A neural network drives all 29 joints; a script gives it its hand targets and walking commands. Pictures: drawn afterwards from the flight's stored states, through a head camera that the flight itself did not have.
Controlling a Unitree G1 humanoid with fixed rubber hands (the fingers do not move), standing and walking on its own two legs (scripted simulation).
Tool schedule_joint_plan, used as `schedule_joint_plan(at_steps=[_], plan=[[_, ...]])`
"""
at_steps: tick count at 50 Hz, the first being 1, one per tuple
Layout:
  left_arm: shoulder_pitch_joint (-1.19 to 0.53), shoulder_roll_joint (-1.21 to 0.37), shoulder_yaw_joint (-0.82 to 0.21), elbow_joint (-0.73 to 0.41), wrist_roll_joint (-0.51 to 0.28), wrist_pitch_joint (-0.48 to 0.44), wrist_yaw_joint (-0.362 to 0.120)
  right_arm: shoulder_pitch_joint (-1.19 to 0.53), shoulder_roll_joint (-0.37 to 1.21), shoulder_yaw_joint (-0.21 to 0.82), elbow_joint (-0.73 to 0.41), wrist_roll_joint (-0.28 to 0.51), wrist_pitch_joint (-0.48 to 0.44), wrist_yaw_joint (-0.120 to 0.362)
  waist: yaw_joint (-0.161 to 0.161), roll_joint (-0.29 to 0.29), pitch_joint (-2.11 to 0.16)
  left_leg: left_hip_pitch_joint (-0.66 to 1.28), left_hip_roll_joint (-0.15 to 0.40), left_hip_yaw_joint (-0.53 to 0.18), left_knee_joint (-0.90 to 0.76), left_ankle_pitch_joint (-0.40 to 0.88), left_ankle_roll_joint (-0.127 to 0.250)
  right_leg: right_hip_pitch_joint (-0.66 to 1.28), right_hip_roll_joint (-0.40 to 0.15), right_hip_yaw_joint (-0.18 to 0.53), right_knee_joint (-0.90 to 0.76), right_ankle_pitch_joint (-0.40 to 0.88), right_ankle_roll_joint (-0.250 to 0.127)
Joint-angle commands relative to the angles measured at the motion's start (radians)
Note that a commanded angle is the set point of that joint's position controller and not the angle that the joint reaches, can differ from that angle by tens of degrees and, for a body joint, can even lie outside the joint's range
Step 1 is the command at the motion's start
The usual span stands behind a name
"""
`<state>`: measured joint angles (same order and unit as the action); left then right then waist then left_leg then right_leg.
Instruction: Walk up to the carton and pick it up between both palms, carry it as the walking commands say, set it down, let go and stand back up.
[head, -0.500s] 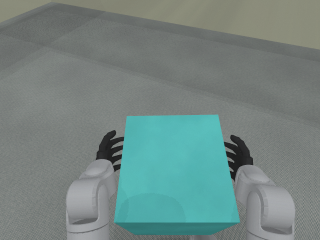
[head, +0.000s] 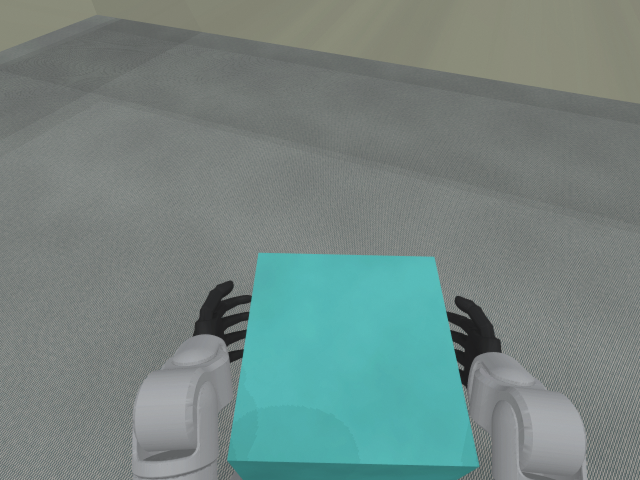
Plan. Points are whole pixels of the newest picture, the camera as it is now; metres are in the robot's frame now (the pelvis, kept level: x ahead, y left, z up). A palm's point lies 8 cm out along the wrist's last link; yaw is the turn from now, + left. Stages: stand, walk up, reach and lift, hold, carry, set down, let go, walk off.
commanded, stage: carry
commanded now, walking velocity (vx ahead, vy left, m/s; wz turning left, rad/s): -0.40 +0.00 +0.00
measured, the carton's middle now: (341, 386) +0.25 +0.00 +0.01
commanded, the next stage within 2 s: none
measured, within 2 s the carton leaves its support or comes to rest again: neither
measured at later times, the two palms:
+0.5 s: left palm out of the picture +0.01 +0.22 +0.08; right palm out of the picture +0.02 -0.07 +0.10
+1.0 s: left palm out of the picture -0.27 +0.25 +0.09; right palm out of the picture -0.26 -0.04 +0.10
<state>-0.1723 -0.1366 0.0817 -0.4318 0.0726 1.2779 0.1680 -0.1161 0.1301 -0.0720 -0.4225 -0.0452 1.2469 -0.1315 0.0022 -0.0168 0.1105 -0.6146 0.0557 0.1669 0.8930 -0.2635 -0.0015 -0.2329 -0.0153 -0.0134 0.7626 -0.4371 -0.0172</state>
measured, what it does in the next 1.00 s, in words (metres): walks backwards: left foot, then right foot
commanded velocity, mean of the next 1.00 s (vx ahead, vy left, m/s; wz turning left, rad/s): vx -0.40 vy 0.00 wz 0.00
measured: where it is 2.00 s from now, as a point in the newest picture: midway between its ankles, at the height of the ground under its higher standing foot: outside the picture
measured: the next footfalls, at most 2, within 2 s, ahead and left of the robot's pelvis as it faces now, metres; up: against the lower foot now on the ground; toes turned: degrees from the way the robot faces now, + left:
left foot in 0.22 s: -0.06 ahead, +0.11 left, +0.00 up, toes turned +10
right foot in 0.68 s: -0.40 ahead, -0.07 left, +0.00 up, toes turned -2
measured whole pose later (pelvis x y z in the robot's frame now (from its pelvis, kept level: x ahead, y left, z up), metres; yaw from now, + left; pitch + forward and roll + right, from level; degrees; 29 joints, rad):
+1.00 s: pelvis -0.54 +0.08 +0.00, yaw +3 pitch -3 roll -3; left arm -0.22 -0.14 0.10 -0.46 0.07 1.25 0.17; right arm -0.18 0.14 -0.09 -0.44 -0.04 1.23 -0.13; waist 0.01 -0.02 0.11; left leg -0.40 0.03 0.14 0.76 -0.32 0.11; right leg -0.48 0.00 -0.01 0.98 -0.55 0.03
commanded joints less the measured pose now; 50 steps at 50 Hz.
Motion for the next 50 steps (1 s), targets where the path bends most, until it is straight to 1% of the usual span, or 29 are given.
schedule_joint_plan(at_steps=[1,5,7,9,10,12,13,15,16,18,21,24,30,31,32,33,34,36,38,39,40,42,43,44,45,46,47,49,50], plan=[[-0.597,-0.849,-0.603,-0.216,-0.37,-0.064,-0.139,-0.753,0.914,0.66,-0.244,0.338,-0.047,0.12,0.001,-0.127,-0.224,0.04,-0.061,-0.215,0.537,-0.121,-0.048,-0.298,-0.267,0.206,-0.503,0.137,-0.144],[-0.469,-0.814,-0.581,-0.176,-0.351,-0.062,-0.121,-0.58,0.856,0.635,-0.199,0.31,-0.024,0.084,0.012,-0.271,-0.426,0.019,-0.054,-0.115,0.139,-0.254,-0.028,0.122,-0.285,0.312,-0.248,1.118,-0.167],[-0.387,-0.807,-0.57,-0.127,-0.341,-0.054,-0.12,-0.506,0.846,0.618,-0.156,0.307,-0.007,0.079,0.018,-0.338,-0.489,0.175,-0.069,-0.1,-0.1,-0.255,-0.025,0.119,-0.265,0.294,-0.248,1.12,-0.134],[-0.433,-0.82,-0.612,-0.149,-0.363,-0.057,-0.117,-0.495,0.865,0.595,-0.126,0.294,-0.015,0.081,0.004,-0.298,-0.545,0.386,-0.054,-0.046,-0.425,-0.052,-0.016,0.058,-0.229,0.206,-0.184,0.963,-0.087],[-0.455,-0.811,-0.628,-0.176,-0.363,-0.062,-0.114,-0.491,0.865,0.587,-0.101,0.289,-0.017,0.088,0.003,-0.178,-0.568,0.516,0.036,-0.122,-0.467,0.13,0.004,-0.091,-0.18,0.196,-0.128,0.727,-0.03],[-0.541,-0.822,-0.63,-0.181,-0.368,-0.078,-0.118,-0.587,0.845,0.56,-0.122,0.299,-0.047,0.096,0.007,0.316,-0.508,0.521,0.507,-0.562,-0.524,0.893,0.249,-0.436,0.041,0.013,0.411,-0.303,0.068],[-0.554,-0.882,-0.679,-0.253,-0.401,-0.081,-0.126,-0.547,0.885,0.566,-0.191,0.303,-0.055,0.105,-0.01,0.259,-0.484,0.339,0.445,-0.503,-0.566,0.598,0.27,-0.341,0.012,0.107,0.56,-0.279,0.059],[-0.579,-0.912,-0.712,-0.272,-0.419,-0.085,-0.138,-0.533,0.907,0.562,-0.192,0.31,-0.061,0.118,0.015,0.134,-0.416,0.129,0.3,-0.369,-0.723,-0.196,0.154,-0.231,0.03,0.105,0.679,-0.037,0.055],[-0.668,-0.913,-0.727,-0.333,-0.438,-0.102,-0.136,-0.575,0.916,0.559,-0.192,0.324,-0.071,0.131,0.028,0.168,-0.392,0.11,0.249,-0.306,-0.755,-0.251,0.094,-0.22,0.036,0.064,0.671,0.015,0.047],[-0.628,-0.926,-0.747,-0.33,-0.428,-0.099,-0.124,-0.517,0.911,0.56,-0.182,0.325,-0.075,0.139,0.028,0.218,-0.457,0.234,0.243,-0.292,-0.741,-0.235,0.087,-0.228,0.038,0.044,0.67,0.038,0.043],[-0.602,-0.902,-0.734,-0.302,-0.421,-0.087,-0.11,-0.476,0.869,0.531,-0.175,0.304,-0.069,0.124,0.017,0.145,-0.502,0.452,0.269,-0.346,-0.682,-0.057,0.07,-0.306,0.016,0.06,0.521,0.013,0.04],[-0.542,-0.89,-0.716,-0.269,-0.398,-0.074,-0.105,-0.48,0.854,0.544,-0.178,0.315,-0.063,0.124,0.024,0.189,-0.533,0.452,0.268,-0.333,-0.723,-0.143,0.075,-0.219,0.016,0.03,0.361,-0.027,0.041],[-0.441,-0.85,-0.688,-0.253,-0.357,-0.06,-0.101,-0.411,0.826,0.535,-0.156,0.294,-0.044,0.121,0.057,0.433,-0.579,0.333,0.149,-0.118,-1.015,-0.246,-0.2,0.176,0.142,-0.226,-0.126,-0.185,-0.024],[-0.464,-0.869,-0.696,-0.262,-0.373,-0.058,-0.111,-0.449,0.836,0.551,-0.197,0.3,-0.049,0.121,0.077,0.408,-0.619,0.328,0.074,-0.023,-0.909,-0.216,-0.299,0.294,0.139,-0.25,-0.293,-0.196,-0.074],[-0.486,-0.871,-0.693,-0.276,-0.382,-0.065,-0.115,-0.46,0.855,0.565,-0.207,0.301,-0.05,0.118,0.074,0.152,-0.617,0.352,-0.021,0.059,-0.504,-0.213,-0.255,0.203,0.064,-0.103,-0.471,-0.104,-0.137],[-0.532,-0.883,-0.677,-0.28,-0.414,-0.07,-0.12,-0.477,0.885,0.597,-0.245,0.304,-0.053,0.11,0.033,-0.385,-0.575,0.37,-0.047,0.001,0.102,-0.19,-0.158,-0.089,-0.257,0.365,-0.643,-0.224,-0.22],[-0.483,-0.906,-0.677,-0.265,-0.42,-0.069,-0.13,-0.531,0.904,0.614,-0.286,0.312,-0.058,0.111,0.017,-0.421,-0.404,0.15,-0.012,-0.152,0.384,-0.188,-0.123,-0.291,-0.452,0.531,-0.669,-0.243,-0.27],[-0.579,-0.902,-0.69,-0.311,-0.417,-0.086,-0.141,-0.584,0.918,0.622,-0.285,0.307,-0.07,0.122,-0.022,-0.176,-0.269,0.16,0.006,-0.301,0.668,-0.118,-0.094,-0.485,-0.418,0.327,-0.655,-0.089,-0.219],[-0.709,-0.929,-0.705,-0.345,-0.436,-0.089,-0.138,-0.738,0.95,0.625,-0.338,0.342,-0.086,0.124,-0.017,-0.064,-0.273,0.115,-0.012,-0.272,0.573,-0.151,-0.052,-0.31,-0.304,0.148,-0.461,0.227,-0.177],[-0.65,-0.916,-0.702,-0.338,-0.426,-0.088,-0.134,-0.671,0.926,0.621,-0.325,0.342,-0.084,0.122,-0.01,0.0,-0.324,0.091,-0.029,-0.218,0.399,-0.176,-0.037,-0.172,-0.278,0.152,-0.35,0.522,-0.17],[-0.592,-0.896,-0.683,-0.306,-0.396,-0.078,-0.123,-0.65,0.894,0.623,-0.326,0.345,-0.069,0.122,-0.011,-0.033,-0.363,0.055,-0.017,-0.171,0.204,-0.204,-0.024,0.004,-0.271,0.18,-0.226,0.89,-0.145],[-0.466,-0.846,-0.644,-0.249,-0.367,-0.068,-0.104,-0.516,0.855,0.608,-0.245,0.334,-0.038,0.108,0.001,-0.228,-0.482,0.189,0.005,-0.154,-0.198,-0.168,-0.003,0.131,-0.247,0.184,-0.121,1.117,-0.106],[-0.363,-0.827,-0.612,-0.178,-0.348,-0.053,-0.104,-0.477,0.819,0.598,-0.227,0.324,-0.026,0.103,0.003,-0.237,-0.502,0.289,-0.029,-0.089,-0.357,-0.077,-0.007,0.088,-0.225,0.163,-0.115,1.016,-0.089],[-0.343,-0.811,-0.602,-0.159,-0.341,-0.05,-0.107,-0.467,0.828,0.601,-0.191,0.323,-0.018,0.105,0.0,-0.18,-0.554,0.471,0.065,-0.126,-0.484,0.239,-0.001,-0.008,-0.178,0.115,-0.031,0.848,-0.053],[-0.38,-0.806,-0.614,-0.154,-0.342,-0.045,-0.107,-0.481,0.808,0.584,-0.168,0.304,-0.023,0.102,0.001,0.083,-0.57,0.65,0.283,-0.332,-0.436,0.825,0.065,-0.262,-0.074,0.071,0.127,0.232,-0.003],[-0.444,-0.811,-0.626,-0.157,-0.343,-0.055,-0.111,-0.516,0.824,0.574,-0.126,0.302,-0.035,0.104,0.008,0.349,-0.572,0.661,0.497,-0.559,-0.419,1.295,0.208,-0.416,0.05,0.005,0.433,-0.336,0.053],[-0.583,-0.827,-0.641,-0.169,-0.369,-0.074,-0.108,-0.589,0.843,0.538,-0.129,0.306,-0.053,0.104,0.013,0.287,-0.592,0.577,0.424,-0.44,-0.407,1.281,0.189,-0.359,0.003,0.091,0.561,-0.27,0.05],[-0.482,-0.919,-0.708,-0.237,-0.41,-0.077,-0.126,-0.477,0.866,0.553,-0.206,0.315,-0.054,0.122,0.014,0.088,-0.482,0.32,0.312,-0.386,-0.589,0.3,0.109,-0.295,0.009,0.121,0.613,-0.099,0.057],[-0.666,-0.895,-0.7,-0.231,-0.424,-0.094,-0.128,-0.625,0.856,0.521,-0.17,0.317,-0.071,0.127,0.016,0.161,-0.455,0.312,0.277,-0.326,-0.631,0.138,0.084,-0.303,0.015,0.089,0.623,-0.036,0.045]])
